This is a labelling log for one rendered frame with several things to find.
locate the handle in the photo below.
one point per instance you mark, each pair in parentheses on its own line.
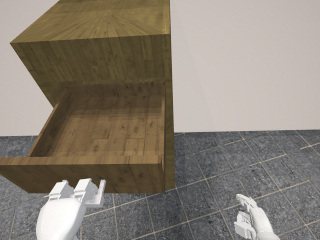
(94,200)

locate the drawer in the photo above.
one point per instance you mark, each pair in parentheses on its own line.
(111,131)

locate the left robot hand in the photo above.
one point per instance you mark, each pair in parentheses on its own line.
(60,218)

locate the cabinet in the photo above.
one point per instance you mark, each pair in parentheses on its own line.
(82,42)

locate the right robot hand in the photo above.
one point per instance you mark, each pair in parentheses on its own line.
(248,226)

